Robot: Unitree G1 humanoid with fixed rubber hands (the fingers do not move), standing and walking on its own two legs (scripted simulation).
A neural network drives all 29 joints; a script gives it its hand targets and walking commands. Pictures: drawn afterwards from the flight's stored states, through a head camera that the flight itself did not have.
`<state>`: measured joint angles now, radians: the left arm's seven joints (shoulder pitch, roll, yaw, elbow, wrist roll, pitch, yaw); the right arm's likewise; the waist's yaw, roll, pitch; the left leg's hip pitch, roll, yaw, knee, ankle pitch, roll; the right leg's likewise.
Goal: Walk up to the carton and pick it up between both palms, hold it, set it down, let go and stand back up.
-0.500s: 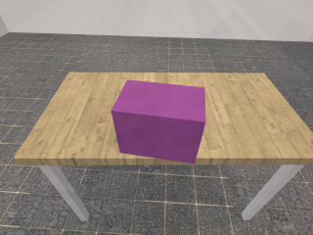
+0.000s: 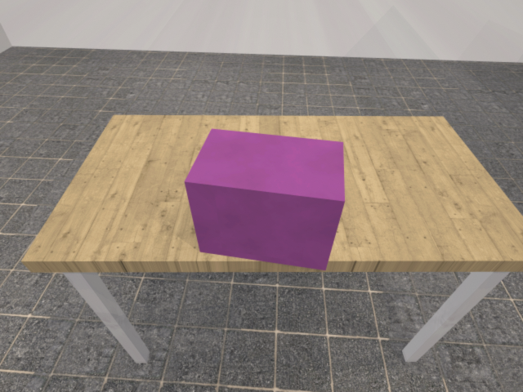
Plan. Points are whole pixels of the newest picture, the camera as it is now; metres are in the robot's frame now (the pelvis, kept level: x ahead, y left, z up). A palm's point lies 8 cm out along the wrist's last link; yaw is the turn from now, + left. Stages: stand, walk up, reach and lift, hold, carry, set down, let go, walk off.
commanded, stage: stand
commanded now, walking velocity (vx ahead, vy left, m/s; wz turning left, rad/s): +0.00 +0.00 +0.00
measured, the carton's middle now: (268, 199) +0.46 +0.00 +0.03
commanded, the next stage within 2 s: none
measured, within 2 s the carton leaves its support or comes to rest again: neither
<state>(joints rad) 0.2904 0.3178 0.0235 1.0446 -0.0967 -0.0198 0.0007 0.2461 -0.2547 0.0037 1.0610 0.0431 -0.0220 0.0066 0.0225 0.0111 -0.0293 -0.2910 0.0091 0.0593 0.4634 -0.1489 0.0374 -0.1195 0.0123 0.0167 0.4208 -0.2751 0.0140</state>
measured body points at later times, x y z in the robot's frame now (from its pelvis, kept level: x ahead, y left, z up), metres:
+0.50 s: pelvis +0.00 +0.00 +0.00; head -0.01 +0.00 +0.45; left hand +0.02 +0.29 -0.14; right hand +0.05 -0.26 -0.14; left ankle +0.07 +0.09 -0.74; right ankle -0.03 -0.13 -0.74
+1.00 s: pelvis +0.00 +0.00 +0.00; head +0.00 +0.00 +0.45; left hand +0.02 +0.29 -0.14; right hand +0.05 -0.27 -0.14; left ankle +0.07 +0.09 -0.74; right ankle -0.03 -0.13 -0.74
